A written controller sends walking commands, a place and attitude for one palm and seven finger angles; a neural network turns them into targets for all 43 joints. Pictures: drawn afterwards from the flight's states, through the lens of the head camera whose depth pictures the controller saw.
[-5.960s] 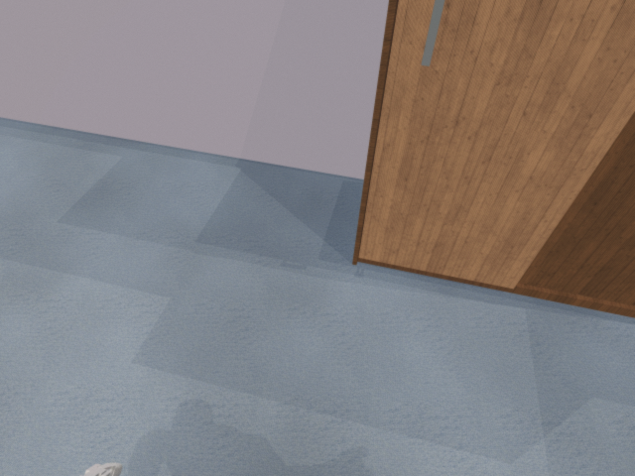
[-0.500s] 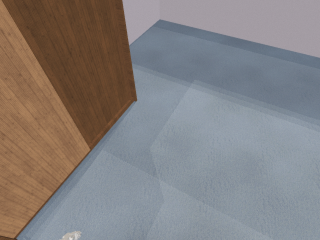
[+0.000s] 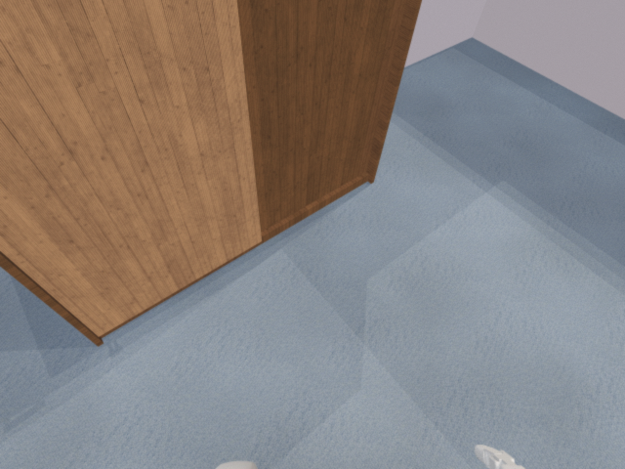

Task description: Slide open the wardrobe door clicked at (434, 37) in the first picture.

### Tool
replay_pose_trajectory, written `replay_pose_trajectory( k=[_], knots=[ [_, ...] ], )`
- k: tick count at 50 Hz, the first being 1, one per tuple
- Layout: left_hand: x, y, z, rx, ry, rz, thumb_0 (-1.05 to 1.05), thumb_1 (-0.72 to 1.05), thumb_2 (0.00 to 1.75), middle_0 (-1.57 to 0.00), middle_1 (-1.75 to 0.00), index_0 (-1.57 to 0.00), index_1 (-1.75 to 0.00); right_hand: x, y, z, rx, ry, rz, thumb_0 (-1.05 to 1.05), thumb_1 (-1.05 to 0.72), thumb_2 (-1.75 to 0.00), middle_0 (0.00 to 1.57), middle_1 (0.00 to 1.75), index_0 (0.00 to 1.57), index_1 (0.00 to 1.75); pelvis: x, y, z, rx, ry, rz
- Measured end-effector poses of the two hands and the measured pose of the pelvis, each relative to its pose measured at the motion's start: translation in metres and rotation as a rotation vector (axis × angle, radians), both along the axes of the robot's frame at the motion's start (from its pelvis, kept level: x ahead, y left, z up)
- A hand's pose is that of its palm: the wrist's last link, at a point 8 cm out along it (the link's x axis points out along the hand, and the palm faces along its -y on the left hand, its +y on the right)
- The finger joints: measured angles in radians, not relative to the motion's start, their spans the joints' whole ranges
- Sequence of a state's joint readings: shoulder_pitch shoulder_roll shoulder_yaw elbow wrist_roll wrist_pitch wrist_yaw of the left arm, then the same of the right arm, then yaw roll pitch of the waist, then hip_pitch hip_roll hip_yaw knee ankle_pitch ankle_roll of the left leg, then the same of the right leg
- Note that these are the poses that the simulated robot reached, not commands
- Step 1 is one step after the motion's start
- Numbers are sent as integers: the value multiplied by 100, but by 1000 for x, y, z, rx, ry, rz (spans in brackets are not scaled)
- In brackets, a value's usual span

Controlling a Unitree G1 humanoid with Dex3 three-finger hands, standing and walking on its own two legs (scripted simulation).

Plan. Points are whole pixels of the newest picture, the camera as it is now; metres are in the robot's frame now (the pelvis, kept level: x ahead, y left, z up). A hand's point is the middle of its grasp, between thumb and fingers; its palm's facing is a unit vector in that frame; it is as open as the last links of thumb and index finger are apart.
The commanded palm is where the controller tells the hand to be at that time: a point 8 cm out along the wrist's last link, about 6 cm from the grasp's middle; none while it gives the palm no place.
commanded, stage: turn to face it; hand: left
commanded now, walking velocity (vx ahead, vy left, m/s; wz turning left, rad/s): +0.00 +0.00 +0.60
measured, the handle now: out of the picture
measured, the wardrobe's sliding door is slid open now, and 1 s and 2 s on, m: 0.00 0.00 0.00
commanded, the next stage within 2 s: take the last steps up to it in 1.20 s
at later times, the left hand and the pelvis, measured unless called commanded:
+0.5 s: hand out of the picture +0.06 +0.18 -0.12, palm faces +0.28 -0.91 -0.29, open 7.4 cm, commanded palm none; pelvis +0.01 -0.04 +0.01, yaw +18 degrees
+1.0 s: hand out of the picture -0.08 +0.23 -0.15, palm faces +0.56 -0.79 -0.25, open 7.4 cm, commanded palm none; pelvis -0.02 +0.01 +0.02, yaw +32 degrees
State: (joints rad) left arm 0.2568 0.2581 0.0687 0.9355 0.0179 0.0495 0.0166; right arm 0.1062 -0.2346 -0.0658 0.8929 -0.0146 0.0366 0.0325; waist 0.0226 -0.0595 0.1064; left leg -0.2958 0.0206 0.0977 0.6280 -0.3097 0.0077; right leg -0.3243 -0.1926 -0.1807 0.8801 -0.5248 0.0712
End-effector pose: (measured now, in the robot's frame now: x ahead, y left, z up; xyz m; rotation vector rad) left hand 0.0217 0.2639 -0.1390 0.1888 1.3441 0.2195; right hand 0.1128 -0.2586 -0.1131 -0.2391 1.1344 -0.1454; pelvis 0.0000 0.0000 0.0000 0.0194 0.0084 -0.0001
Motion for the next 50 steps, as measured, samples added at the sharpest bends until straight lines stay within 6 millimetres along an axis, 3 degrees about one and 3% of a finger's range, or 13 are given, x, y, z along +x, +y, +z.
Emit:
replay_pose_trajectory(
  k=[3,9,15,19,25,30,39,41,45,50],
  knots=[
    [1,13,6,14,1,39,1,90,90,-20,-30,-20,-30,9,11,9,-11,-19,30,1,-91,-89,20,30,20,30,2,4,7,-21,-1,34],
    [26,18,25,31,-117,73,1,91,90,-19,-30,-19,-30,12,20,11,4,20,82,1,-90,-89,20,30,20,30,4,2,16,-31,0,103],
    [52,-1,38,56,-221,82,1,91,90,-19,-30,-19,-30,13,8,-5,41,57,106,1,-90,-89,21,30,20,30,8,-16,13,-19,-3,172],
    [52,-20,42,88,-276,90,0,90,90,-20,-30,-19,-30,20,-8,-22,62,71,123,1,-90,-89,21,30,20,30,11,-32,4,-5,-11,226],
    [17,-40,48,77,-237,177,0,90,90,-20,-30,-20,-30,33,-14,-17,59,106,190,1,-91,-89,20,30,20,30,12,-38,13,13,-26,310],
    [-21,-46,39,49,-182,267,0,90,90,-20,-30,-20,-30,46,-4,-10,35,131,268,1,-91,-89,20,30,20,30,11,-35,16,18,-26,382],
    [-115,-22,-3,-1,-59,464,1,90,90,-20,-30,-20,-30,89,63,0,-23,29,459,1,-91,-90,20,30,20,30,-4,-4,-2,-8,-25,486],
    [-130,-16,-4,-1,-18,491,1,90,90,-20,-30,-20,-30,91,77,7,-25,-2,484,1,-91,-89,20,30,20,30,-7,0,1,-15,-30,494],
    [-141,-7,6,1,-23,529,1,91,90,-19,-30,-19,-30,87,95,17,-26,-11,517,1,-91,-89,20,30,20,30,-12,5,12,-33,-34,526],
    [-136,-3,19,19,-79,548,1,91,90,-19,-30,-19,-30,78,106,19,-1,7,539,1,-90,-89,20,30,20,30,-15,6,20,-37,-36,559]
  ],
)
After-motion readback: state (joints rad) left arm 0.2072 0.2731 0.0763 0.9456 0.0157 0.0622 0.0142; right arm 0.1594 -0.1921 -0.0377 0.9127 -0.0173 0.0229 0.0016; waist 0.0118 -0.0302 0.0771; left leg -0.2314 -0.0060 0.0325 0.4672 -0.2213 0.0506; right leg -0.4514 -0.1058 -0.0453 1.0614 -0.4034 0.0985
